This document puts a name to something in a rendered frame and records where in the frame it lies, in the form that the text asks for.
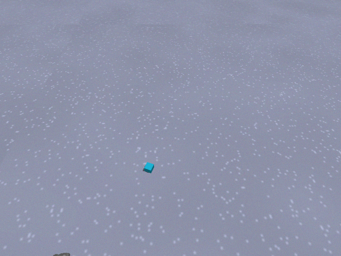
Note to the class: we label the small box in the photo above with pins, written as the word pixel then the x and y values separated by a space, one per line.
pixel 148 167

